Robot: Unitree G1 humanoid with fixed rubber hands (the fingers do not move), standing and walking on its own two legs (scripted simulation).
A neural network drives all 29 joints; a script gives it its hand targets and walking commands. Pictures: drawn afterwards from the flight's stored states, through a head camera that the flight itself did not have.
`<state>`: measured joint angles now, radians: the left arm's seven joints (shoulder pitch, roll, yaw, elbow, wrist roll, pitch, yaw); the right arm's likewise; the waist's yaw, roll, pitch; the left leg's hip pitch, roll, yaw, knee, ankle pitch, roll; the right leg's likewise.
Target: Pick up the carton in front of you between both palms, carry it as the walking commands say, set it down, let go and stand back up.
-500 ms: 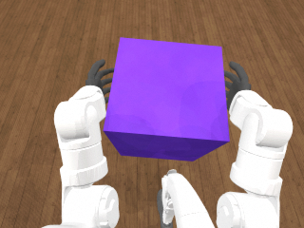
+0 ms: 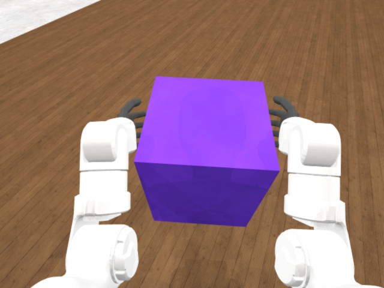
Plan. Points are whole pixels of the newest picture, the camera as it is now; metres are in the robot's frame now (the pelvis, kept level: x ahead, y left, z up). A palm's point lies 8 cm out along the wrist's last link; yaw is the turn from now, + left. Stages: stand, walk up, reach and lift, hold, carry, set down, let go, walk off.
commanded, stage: carry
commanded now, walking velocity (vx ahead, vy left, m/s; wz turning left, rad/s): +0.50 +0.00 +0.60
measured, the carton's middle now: (204, 156) +0.37 +0.02 +0.10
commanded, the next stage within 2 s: none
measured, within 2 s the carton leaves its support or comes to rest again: neither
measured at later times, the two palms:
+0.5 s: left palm (150, 104) +0.57 +0.18 +0.08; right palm (253, 88) +0.65 -0.11 +0.09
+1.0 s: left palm (187, 47) +0.90 +0.10 +0.10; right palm (271, 48) +0.85 -0.20 +0.12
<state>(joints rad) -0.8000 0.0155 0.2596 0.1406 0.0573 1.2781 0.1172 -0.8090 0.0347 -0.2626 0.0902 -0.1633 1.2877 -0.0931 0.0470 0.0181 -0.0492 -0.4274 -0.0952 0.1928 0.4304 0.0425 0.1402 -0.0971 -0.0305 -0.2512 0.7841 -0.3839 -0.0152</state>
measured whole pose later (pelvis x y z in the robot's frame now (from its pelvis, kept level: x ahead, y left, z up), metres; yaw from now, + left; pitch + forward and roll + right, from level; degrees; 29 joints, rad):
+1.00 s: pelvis +0.62 -0.01 +0.02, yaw -8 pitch +4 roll -2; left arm -0.14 -0.13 0.10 -0.33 0.14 1.25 0.09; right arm -0.16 0.13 -0.10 -0.29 -0.10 1.20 -0.09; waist -0.04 -0.01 -0.17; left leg 0.01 0.12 0.29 0.29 -0.36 -0.05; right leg -0.59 -0.06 -0.15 0.69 -0.19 -0.03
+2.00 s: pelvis +1.22 -0.17 +0.02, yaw -12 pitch +5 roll +0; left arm -0.12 -0.13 0.09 -0.38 0.12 1.22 0.10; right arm -0.15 0.13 -0.09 -0.35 -0.11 1.20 -0.08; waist -0.01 0.00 -0.14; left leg -0.05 -0.02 -0.02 0.29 -0.32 0.02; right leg -0.50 -0.08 -0.11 0.47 -0.13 0.06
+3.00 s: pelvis +1.86 -0.26 +0.00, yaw +0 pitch +3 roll -1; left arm -0.17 -0.13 0.09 -0.30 0.13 1.21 0.10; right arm -0.17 0.13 -0.13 -0.33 -0.13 1.21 -0.08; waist 0.02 0.04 -0.07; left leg -0.12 0.09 0.09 0.87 -0.46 -0.02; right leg -0.45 -0.04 -0.24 0.55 -0.14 -0.09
